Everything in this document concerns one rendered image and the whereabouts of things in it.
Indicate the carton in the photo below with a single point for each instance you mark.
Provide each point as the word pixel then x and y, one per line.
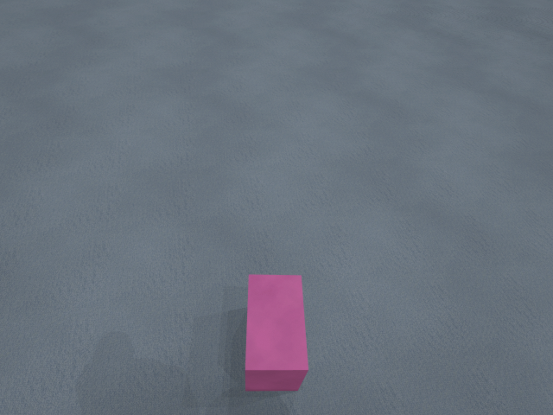
pixel 276 357

